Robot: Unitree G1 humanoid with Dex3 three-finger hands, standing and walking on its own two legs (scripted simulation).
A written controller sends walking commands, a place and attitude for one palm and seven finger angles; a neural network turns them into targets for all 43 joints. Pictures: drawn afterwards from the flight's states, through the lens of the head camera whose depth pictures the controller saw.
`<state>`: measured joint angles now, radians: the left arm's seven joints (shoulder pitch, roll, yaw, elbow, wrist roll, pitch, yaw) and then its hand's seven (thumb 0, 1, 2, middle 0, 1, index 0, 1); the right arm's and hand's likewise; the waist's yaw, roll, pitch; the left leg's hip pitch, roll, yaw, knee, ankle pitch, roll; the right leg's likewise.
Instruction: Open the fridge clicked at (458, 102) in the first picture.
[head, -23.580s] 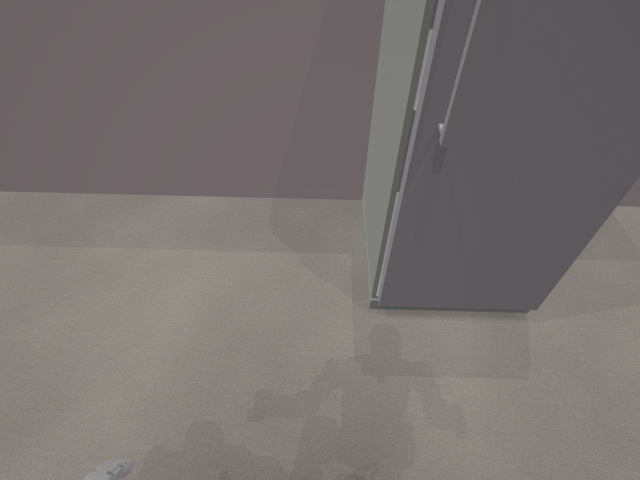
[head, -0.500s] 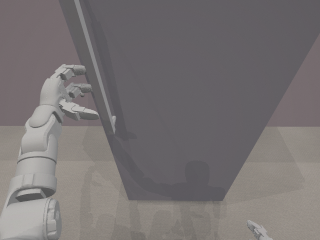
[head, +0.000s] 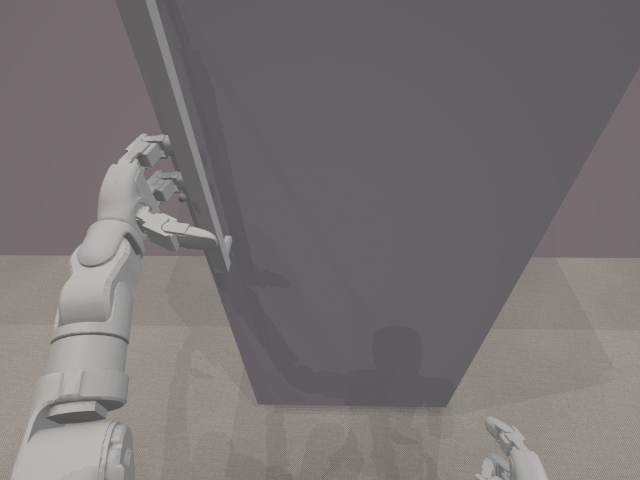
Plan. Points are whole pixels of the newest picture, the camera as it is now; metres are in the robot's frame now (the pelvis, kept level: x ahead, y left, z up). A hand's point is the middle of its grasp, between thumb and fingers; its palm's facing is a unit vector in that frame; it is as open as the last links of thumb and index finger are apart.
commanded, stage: slide the fingers in behind the handle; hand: left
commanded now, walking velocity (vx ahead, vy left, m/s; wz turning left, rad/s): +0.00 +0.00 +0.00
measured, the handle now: (195, 153) +0.43 +0.19 +0.21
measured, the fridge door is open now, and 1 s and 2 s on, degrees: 0 0 0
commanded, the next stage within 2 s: grip the handle and tug to test in 1.18 s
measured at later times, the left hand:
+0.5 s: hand (204, 194) +0.39 +0.17 +0.18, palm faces +0.06 -1.00 -0.01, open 14.0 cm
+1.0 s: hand (213, 195) +0.39 +0.16 +0.19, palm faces +0.06 -1.00 +0.00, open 14.0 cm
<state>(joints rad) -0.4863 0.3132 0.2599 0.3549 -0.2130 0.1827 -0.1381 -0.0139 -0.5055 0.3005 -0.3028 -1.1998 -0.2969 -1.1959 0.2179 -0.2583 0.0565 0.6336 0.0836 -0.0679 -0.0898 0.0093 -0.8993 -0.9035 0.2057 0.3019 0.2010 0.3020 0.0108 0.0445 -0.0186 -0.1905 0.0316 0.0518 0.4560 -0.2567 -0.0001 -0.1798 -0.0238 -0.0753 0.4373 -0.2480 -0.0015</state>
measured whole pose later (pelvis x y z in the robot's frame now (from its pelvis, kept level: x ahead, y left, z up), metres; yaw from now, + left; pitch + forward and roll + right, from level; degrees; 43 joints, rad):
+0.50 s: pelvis +0.01 +0.00 +0.00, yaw +0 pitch +0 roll +0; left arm -0.48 0.28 0.22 0.32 -0.21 0.22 -0.10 -0.01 -0.50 0.30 -0.32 -1.21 -0.31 -1.20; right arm 0.22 -0.26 0.05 0.64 0.08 -0.03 -0.09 0.01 -0.90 -0.90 0.21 0.30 0.20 0.30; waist 0.01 0.05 -0.02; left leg -0.18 0.04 0.05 0.45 -0.26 -0.01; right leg -0.17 -0.02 -0.07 0.43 -0.25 -0.01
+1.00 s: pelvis +0.00 +0.00 +0.00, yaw +0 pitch -1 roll +0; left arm -0.49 0.24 0.19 0.30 -0.20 0.24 -0.06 -0.01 -0.51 0.30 -0.30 -1.20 -0.29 -1.20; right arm 0.20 -0.24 0.06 0.64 0.07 -0.01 -0.08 0.01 -0.90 -0.90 0.21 0.30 0.20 0.30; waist 0.01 0.04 -0.02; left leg -0.16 0.03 0.05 0.44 -0.25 0.00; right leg -0.16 -0.02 -0.07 0.42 -0.24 0.00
